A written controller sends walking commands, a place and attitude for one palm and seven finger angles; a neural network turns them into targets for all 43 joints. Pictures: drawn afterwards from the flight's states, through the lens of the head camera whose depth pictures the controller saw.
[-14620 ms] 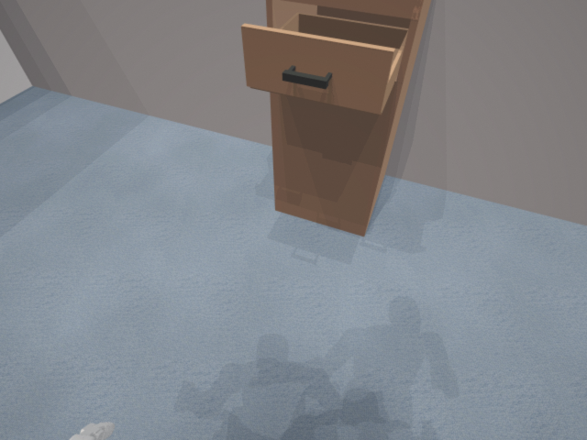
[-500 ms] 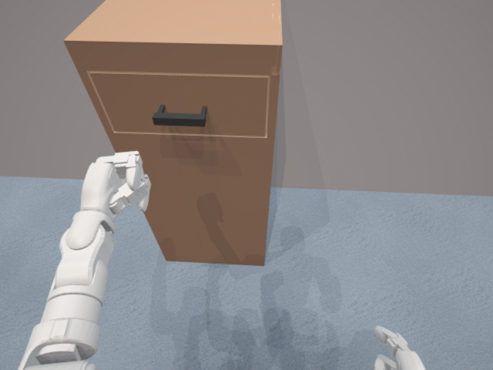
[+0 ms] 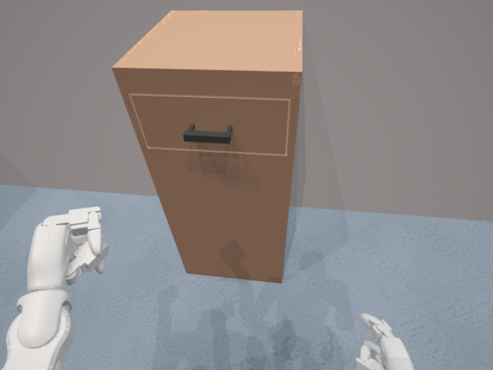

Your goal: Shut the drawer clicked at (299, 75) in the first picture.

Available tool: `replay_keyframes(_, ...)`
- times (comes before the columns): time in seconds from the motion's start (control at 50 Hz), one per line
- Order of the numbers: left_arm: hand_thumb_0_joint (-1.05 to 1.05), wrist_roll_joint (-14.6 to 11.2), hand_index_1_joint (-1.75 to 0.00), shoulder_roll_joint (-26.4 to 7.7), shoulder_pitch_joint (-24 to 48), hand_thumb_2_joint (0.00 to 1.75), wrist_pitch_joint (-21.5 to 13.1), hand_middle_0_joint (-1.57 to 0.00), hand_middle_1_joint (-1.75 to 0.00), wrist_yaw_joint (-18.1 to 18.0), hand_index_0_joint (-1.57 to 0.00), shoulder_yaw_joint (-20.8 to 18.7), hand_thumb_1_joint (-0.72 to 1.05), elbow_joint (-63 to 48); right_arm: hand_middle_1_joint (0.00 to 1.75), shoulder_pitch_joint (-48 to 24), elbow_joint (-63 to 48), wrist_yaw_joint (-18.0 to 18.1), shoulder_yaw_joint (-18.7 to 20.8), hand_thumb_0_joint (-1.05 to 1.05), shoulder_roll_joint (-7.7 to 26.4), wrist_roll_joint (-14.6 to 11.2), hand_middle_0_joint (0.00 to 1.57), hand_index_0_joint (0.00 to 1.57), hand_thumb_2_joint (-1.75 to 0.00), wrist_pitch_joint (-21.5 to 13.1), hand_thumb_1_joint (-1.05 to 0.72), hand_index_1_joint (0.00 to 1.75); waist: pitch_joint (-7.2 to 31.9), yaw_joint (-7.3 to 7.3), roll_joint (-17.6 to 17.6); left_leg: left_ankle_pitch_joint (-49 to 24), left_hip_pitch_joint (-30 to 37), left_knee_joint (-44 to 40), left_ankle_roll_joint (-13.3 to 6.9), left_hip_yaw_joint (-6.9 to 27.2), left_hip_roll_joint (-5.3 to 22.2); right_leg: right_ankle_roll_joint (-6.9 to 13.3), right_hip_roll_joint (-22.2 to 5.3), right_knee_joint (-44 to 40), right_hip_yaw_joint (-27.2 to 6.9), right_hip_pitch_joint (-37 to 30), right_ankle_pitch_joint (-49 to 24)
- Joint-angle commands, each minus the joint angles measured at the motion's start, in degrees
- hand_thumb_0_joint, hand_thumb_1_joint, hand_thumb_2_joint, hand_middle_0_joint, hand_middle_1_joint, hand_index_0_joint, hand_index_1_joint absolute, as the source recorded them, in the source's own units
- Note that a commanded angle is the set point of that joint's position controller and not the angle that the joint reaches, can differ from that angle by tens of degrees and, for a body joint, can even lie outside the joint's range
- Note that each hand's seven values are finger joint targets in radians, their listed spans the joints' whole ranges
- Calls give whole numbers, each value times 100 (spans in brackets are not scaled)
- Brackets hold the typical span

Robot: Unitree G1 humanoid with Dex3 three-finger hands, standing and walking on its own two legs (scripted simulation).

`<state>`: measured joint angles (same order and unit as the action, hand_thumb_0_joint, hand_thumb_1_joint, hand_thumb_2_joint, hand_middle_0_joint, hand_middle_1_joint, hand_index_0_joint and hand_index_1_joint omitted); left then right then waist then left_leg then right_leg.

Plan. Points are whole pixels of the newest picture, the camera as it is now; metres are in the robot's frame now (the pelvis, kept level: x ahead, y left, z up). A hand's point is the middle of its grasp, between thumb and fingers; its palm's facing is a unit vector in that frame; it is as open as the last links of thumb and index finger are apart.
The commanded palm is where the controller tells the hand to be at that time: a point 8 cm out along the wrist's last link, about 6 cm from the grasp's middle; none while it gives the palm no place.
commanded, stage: draw the hand back to the body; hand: left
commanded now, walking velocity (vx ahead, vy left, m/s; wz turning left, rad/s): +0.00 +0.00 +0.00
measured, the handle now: (209, 132) +0.64 +0.17 +0.04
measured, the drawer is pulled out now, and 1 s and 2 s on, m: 0.00 0.00 0.00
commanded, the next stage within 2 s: step back with the hand held close in 0.36 s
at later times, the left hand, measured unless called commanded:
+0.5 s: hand (60, 276) +0.18 +0.25 +0.16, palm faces +0.42 -0.83 -0.36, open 3.3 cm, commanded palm +0.13 +0.29 +0.17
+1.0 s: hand (50, 290) +0.16 +0.25 +0.15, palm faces +0.31 -0.79 -0.52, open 3.2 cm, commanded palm +0.10 +0.29 +0.17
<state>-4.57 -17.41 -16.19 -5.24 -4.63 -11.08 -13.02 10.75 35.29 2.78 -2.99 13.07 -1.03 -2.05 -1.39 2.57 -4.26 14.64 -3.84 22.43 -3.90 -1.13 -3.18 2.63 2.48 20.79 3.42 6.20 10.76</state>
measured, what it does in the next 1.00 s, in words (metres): stands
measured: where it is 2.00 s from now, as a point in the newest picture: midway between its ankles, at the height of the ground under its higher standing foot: outside the picture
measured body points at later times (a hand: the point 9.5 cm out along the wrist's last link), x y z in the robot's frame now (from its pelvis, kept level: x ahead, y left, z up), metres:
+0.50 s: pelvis +0.00 +0.01 +0.00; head -0.02 -0.01 +0.45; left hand +0.15 +0.29 +0.18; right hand +0.19 -0.20 -0.08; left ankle -0.02 +0.07 -0.74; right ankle +0.01 -0.09 -0.74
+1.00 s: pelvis -0.03 +0.02 -0.02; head -0.02 +0.01 +0.43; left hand +0.14 +0.29 +0.18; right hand +0.14 -0.23 -0.09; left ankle -0.02 +0.07 -0.74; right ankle +0.01 -0.09 -0.74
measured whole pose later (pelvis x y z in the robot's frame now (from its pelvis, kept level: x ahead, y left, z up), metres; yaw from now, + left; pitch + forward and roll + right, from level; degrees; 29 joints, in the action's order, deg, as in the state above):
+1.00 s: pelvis -0.03 +0.02 -0.02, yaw -1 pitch +1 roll +1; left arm -1.9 -23.3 -35.4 -11.8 -6.0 -22.4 -31.8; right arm 11.4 29.9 4.1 1.3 13.1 -0.4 0.0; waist -0.8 0.0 0.0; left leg 15.3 -16.4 30.7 -5.9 -4.1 -5.7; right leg 0.6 0.1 34.2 -0.2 21.3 13.6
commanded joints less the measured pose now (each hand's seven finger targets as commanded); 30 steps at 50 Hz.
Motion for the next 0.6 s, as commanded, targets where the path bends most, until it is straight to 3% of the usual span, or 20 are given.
replay_keyframes(0.0,0,-39,-160,-979,173,90,-368,-140,-160,-79,-140,-732,90,-1821,30,-807,-962,10,298,0,605,42,20,20,-90,-394,-90,30,615,30,138,-1164,-291,-370,243,367,395,-45,-256,-224,-429,-478,-645)
replay_keyframes(0.16,0,-3,-160,-1208,-1133,90,-424,-140,-160,-180,-140,-1242,90,-2683,30,-725,-1006,38,353,0,613,38,20,20,-90,-618,-90,30,474,134,20,-1423,-396,-253,361,465,443,-33,-198,-156,-421,-386,-728)
replay_keyframes(0.18,0,14,-160,-999,-1045,90,-408,-140,-160,-159,-140,-1026,90,-2599,30,-706,-969,42,333,0,607,37,20,20,-90,-628,-90,30,252,59,-55,-1266,-411,-294,363,479,451,-40,-215,-147,-415,-222,-579)
replay_keyframes(0.26,0,61,-160,-937,-766,90,-404,-140,-160,-201,-140,-926,90,-2446,30,-646,-915,84,358,0,646,44,20,20,-90,-670,-90,30,-20,4,181,-806,-448,-359,312,548,455,-38,-204,-237,-382,24,-157)
replay_keyframes(0.3,0,61,-160,-978,-700,90,-408,-140,-160,-226,-140,-960,90,-2416,30,-638,-915,110,347,0,634,48,20,20,-90,-673,-90,30,80,30,223,-664,-464,-382,291,565,457,-43,-227,-200,-391,-49,-52)
replay_keyframes(0.38,0,66,-160,-1050,-715,90,-430,-140,-160,-260,-140,-1047,90,-2538,30,-658,-914,120,312,0,597,71,20,20,-90,-733,-90,30,258,91,-75,-759,-462,-392,341,553,431,-18,-248,-146,-415,-244,-172)
replay_keyframes(0.4,0,54,-160,-1061,-745,90,-427,-140,-160,-266,-140,-1082,90,-2536,30,-656,-909,115,307,0,600,81,20,20,-90,-735,-90,30,313,111,67,-842,-475,-386,348,574,435,-16,-239,-128,-399,-307,-238)
replay_keyframes(0.46,0,63,-160,-1078,-821,90,-390,-140,-160,-256,-140,-1122,90,-2510,30,-671,-906,109,308,0,600,88,20,20,-90,-746,-90,30,273,128,-46,-1018,-480,-357,372,539,429,-4,-220,-139,-418,-333,-384)
replay_keyframes(0.48,0,66,-160,-1801,-213,90,-663,-140,-160,-283,-140,-1968,90,-3001,30,-622,-1118,112,378,0,759,81,20,20,-90,-598,-90,30,-188,-139,157,-420,-1127,-305,157,725,560,17,-509,-330,-1178,102,-505)
replay_keyframes(0.5,0,65,-160,-1304,-854,90,-686,-140,-160,-227,-140,-1644,90,-2367,30,-519,-988,111,402,0,650,102,20,20,-90,-496,-90,30,-125,-167,509,-314,-1009,-132,112,701,515,50,-699,-462,-1265,289,-344)
replay_keyframes(0.52,0,87,-160,-1044,-1159,90,-696,-140,-160,-181,-140,-1399,90,-2205,30,-494,-1003,68,418,0,666,110,20,20,-90,-410,-90,30,-7,-204,576,-316,-894,-35,103,650,504,45,-766,-551,-1318,437,-174)
replay_keyframes(0.58,0,117,-160,-1045,-1371,90,-861,-140,-160,-175,-140,-1328,90,-2477,30,-534,-1055,37,467,0,711,125,20,20,-90,-304,-90,30,408,-215,196,-709,-995,-62,149,678,566,52,-803,-230,-1154,210,-697)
